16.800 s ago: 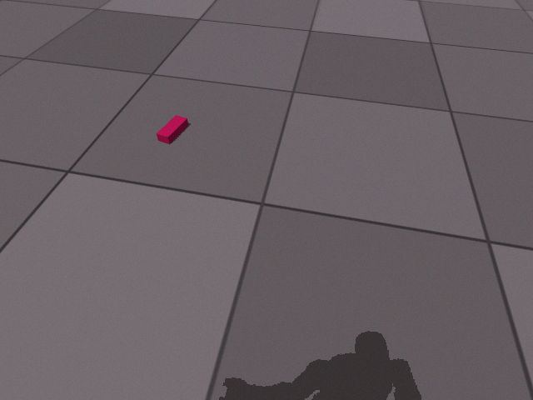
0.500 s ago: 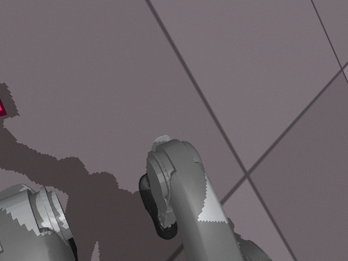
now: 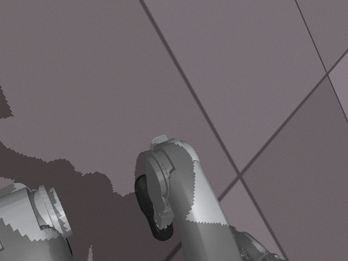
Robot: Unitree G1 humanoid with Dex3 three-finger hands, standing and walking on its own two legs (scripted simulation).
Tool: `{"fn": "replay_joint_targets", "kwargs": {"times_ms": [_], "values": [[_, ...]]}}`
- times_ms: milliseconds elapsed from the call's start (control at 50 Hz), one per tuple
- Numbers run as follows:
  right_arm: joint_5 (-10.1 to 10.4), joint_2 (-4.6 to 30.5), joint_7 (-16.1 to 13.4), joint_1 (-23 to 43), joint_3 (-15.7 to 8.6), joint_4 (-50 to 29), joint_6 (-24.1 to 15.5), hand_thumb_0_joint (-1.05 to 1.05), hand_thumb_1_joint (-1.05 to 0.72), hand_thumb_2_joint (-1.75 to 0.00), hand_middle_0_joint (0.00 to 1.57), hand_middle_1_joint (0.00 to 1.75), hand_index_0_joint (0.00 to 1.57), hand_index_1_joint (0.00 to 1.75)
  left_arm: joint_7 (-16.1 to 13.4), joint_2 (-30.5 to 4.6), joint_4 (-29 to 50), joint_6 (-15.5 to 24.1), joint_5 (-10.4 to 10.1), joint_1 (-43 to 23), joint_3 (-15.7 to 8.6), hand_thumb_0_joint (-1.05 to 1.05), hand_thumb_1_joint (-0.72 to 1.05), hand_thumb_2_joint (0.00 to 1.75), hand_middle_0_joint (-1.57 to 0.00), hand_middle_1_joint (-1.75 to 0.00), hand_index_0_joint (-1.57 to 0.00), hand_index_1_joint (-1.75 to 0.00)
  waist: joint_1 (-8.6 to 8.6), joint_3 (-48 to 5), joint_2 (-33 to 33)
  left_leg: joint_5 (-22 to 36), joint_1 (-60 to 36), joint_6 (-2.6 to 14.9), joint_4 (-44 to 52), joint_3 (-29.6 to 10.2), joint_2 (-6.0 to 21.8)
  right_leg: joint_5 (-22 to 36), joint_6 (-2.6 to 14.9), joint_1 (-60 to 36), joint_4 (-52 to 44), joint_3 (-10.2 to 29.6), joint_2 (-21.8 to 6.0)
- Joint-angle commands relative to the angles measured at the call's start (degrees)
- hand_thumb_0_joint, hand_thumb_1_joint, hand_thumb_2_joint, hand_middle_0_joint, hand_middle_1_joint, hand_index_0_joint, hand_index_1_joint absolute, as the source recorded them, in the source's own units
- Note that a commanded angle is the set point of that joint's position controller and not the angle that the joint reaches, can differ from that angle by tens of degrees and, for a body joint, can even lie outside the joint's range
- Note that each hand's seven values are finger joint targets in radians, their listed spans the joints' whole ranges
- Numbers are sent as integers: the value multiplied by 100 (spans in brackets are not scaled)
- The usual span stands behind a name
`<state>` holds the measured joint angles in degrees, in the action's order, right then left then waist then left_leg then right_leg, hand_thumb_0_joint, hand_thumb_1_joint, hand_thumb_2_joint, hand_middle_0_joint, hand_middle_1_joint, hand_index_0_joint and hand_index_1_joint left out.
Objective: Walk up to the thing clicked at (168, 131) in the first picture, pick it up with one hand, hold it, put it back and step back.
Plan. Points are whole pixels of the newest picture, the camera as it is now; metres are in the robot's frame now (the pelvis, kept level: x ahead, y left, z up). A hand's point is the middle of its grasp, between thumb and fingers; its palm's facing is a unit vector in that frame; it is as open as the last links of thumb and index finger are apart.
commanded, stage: close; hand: left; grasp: from above
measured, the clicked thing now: out of the picture +0.47 +0.32 -0.28
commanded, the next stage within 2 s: settle in 1.50 s
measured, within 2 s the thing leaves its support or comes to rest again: leaves its support in 1.98 s
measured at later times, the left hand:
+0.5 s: hand out of the picture +0.45 +0.32 -0.25, palm faces -0.46 -0.14 -0.88, open 12.8 cm
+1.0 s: hand out of the picture +0.45 +0.32 -0.25, palm faces -0.45 -0.14 -0.88, open 11.4 cm
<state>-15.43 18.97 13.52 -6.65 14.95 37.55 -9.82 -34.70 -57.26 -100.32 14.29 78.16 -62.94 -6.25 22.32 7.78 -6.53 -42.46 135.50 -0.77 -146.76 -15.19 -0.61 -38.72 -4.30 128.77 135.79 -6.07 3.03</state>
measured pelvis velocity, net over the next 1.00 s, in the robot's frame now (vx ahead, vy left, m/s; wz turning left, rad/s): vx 0.00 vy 0.00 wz -0.01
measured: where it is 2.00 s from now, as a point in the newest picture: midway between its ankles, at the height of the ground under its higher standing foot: (114, 244)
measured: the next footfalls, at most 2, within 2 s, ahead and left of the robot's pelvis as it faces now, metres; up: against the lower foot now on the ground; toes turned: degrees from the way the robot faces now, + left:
none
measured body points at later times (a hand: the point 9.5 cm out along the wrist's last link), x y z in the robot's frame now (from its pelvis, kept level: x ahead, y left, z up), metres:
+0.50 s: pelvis +0.00 +0.00 +0.00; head +0.28 +0.13 +0.32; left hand +0.47 +0.32 -0.20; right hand +0.04 -0.25 -0.05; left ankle +0.05 +0.12 -0.27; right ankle +0.12 -0.14 -0.27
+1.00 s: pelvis +0.00 +0.00 +0.01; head +0.28 +0.13 +0.33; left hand +0.47 +0.32 -0.20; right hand +0.05 -0.26 -0.05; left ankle +0.05 +0.12 -0.27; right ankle +0.12 -0.14 -0.27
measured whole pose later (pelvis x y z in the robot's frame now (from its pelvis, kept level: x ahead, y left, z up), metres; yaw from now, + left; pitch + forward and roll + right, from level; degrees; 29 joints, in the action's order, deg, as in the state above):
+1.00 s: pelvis +0.00 +0.00 +0.01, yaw -1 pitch +29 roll -16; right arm -14.9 20.0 13.6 -6.6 16.6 35.9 -10.9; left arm -34.3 -58.6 -99.7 12.8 74.9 -63.4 -5.0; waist 23.0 9.7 -7.2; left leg -42.0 134.8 -0.8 -145.8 -15.8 -0.1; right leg -37.6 -4.7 128.1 134.3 -6.8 3.2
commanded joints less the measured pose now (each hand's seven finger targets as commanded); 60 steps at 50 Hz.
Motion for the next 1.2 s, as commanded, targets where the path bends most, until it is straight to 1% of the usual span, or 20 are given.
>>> {"fn": "replay_joint_targets", "kwargs": {"times_ms": [0, 80, 320, 380, 400, 440, 480, 520, 580, 600, 640, 660, 860, 920, 1000, 1020, 1080, 1140, 1160, 1180], "values": [[-9, 1864, 15, -1154, -426, 114, -30, 0, -89, -90, 20, 30, 20, 30, -284, -1093, 287, -91, -49, -1420, -56, 0, -41, 106, -12, -107, -12, -107, 429, -3376, 2910, 1519, -2961, 83, 1609, 605, 202, 1648, 498, -1757, -920, -977, 139], [27, 1962, -9, -1049, -405, 63, -113, 0, -89, -90, 20, 30, 20, 30, -292, -1360, 463, -126, -140, -1628, -77, 0, -44, 102, -11, -105, -11, -105, 387, -3485, 2979, 1313, -2958, 90, 1623, 600, 213, 1519, 498, -1848, -973, -922, 131], [30, 1957, 50, -1074, -327, 45, -210, 0, -90, -90, 20, 30, 20, 30, -208, -1295, 381, -186, -289, -1379, -15, 0, -38, 97, -15, -102, -16, -102, 432, -3422, 3049, 1485, -2978, 72, 1552, 599, 237, 1676, 488, -2012, -968, -943, 153], [58, 2031, 32, -1168, -397, 61, -179, 0, -90, -90, 20, 30, 20, 30, -212, -1516, 799, -163, -321, -1449, -164, 0, -35, 98, -17, -103, -18, -102, 280, -3876, 3363, 1764, -3295, 22, 1654, 559, 252, 1831, 528, -2148, -959, -955, 159], [51, 2005, 41, -1064, -390, 25, -192, 0, -90, -90, 20, 30, 20, 30, -183, -1261, 538, -191, -324, -1338, 45, 0, -35, 98, -17, -103, -18, -102, 333, -3703, 3260, 1710, -3139, 38, 1579, 588, 257, 1827, 526, -2108, -951, -941, 182], [58, 1950, 64, -1185, -326, 33, -187, 0, -90, -90, 20, 30, 20, 30, -143, -1209, 465, -208, -363, -1319, 42, 0, -33, 96, -17, -103, -19, -101, 471, -3449, 2850, 1588, -2812, 117, 1460, 631, 239, 1824, 457, -2162, -1044, -938, 180], [91, 2045, 19, -1185, -405, 56, -172, 0, -90, -90, 20, 30, 20, 30, -164, -1456, 764, -151, -429, -1447, -107, 0, -33, 95, -18, -102, -19, -101, 350, -3614, 3046, 1566, -2889, 104, 1546, 628, 235, 1755, 491, -2181, -1098, -921, 175], [86, 2022, 23, -1208, -394, 72, -176, 0, -90, -90, 20, 30, 20, 30, -147, -1439, 629, -180, -351, -1250, -109, 0, -30, 93, -20, -101, -22, -99, 300, -3634, 3179, 1757, -3095, 54, 1576, 614, 248, 1829, 522, -2174, -1009, -945, 162], [105, 1982, 44, -1184, -378, 18, -181, 0, -90, -90, 20, 30, 20, 30, -87, -1179, 508, -159, -432, -1267, 36, 0, -27, 94, -22, -101, -24, -99, 457, -3328, 2839, 1496, -2840, 98, 1536, 626, 234, 1695, 481, -2113, -1079, -940, 168], [120, 2064, 12, -1167, -451, 35, -175, 0, -89, -90, 20, 30, 20, 30, -115, -1406, 884, -102, -459, -1446, -105, 0, -26, 92, -22, -101, -24, -99, 321, -3587, 3126, 1522, -3036, 52, 1674, 579, 242, 1646, 520, -2101, -1078, -948, 163], [103, 2014, 36, -1111, -424, 0, -195, 0, -90, -90, 20, 30, 20, 30, -51, -1210, 592, -151, -382, -1290, 107, 0, -24, 91, -24, -100, -26, -98, 382, -3443, 3047, 1487, -3027, 73, 1590, 606, 255, 1639, 503, -2046, -1063, -946, 171], [117, 2003, 24, -1157, -374, 18, -170, 0, -90, -90, 20, 30, 20, 30, -85, -1403, 676, -136, -406, -1341, -36, 0, -22, 91, -25, -100, -27, -97, 365, -3565, 2948, 1543, -2983, 79, 1587, 573, 256, 1700, 494, -2170, -1092, -951, 174], [96, 1932, -2, -1038, -314, -57, -96, 0, -89, -90, 20, 30, 20, 30, -94, -1157, 326, -162, -358, -1202, 113, 0, -8, 84, -33, -98, -37, -94, 416, -3198, 2942, 1384, -2932, 41, 1727, 515, 261, 1557, 511, -1902, -1026, -992, 154], [88, 2020, -39, -1087, -423, -62, -82, 0, -89, -90, 20, 30, 20, 30, -102, -1239, 623, -155, -344, -1317, 99, 0, -4, 84, -36, -99, -40, -94, 330, -3602, 3158, 1533, -3158, 36, 1732, 584, 247, 1691, 520, -2103, -1082, -931, 163], [82, 1950, -25, -1150, -328, -20, -75, 0, -90, -90, 20, 30, 20, 30, -116, -1190, 472, -189, -361, -1346, 115, 0, 2, 82, -39, -98, -44, -93, 436, -3480, 2966, 1596, -2985, 67, 1704, 566, 247, 1766, 505, -2129, -1109, -958, 166], [100, 1994, -38, -1128, -355, -36, -60, 0, -89, -90, 20, 30, 20, 30, -128, -1313, 610, -170, -383, -1346, 30, 0, 4, 81, -41, -98, -46, -93, 348, -3575, 3041, 1580, -3019, 54, 1753, 550, 248, 1723, 512, -2107, -1106, -960, 160], [90, 1934, -43, -1094, -286, -73, -78, 0, -89, -90, 20, 30, 20, 30, -65, -1075, 261, -189, -405, -1194, 199, 0, 8, 82, -44, -96, -49, -92, 504, -3158, 2672, 1327, -2706, 105, 1628, 607, 239, 1578, 478, -2039, -1177, -927, 172], [107, 1997, -87, -1072, -331, -73, -71, 0, -90, -90, 20, 30, 20, 30, -79, -1364, 464, -169, -401, -1189, 62, 0, 13, 84, -50, -95, -54, -91, 308, -3500, 2994, 1477, -3031, 59, 1741, 567, 244, 1604, 517, -2092, -1136, -936, 160], [108, 2021, -74, -1121, -363, -88, -91, 0, -90, -90, 20, 30, 20, 30, -55, -1248, 448, -175, -406, -1267, 157, 0, 15, 82, -51, -95, -55, -91, 410, -3322, 2987, 1407, -2980, 59, 1743, 570, 250, 1571, 513, -2041, -1123, -925, 151], [108, 1981, -78, -1140, -320, -89, -69, 0, -90, -90, 20, 30, 20, 30, -75, -1295, 582, -166, -419, -1295, 65, 0, 16, 84, -53, -93, -56, -90, 335, -3528, 2951, 1519, -3053, 46, 1755, 526, 261, 1649, 509, -2123, -1121, -954, 158]]}}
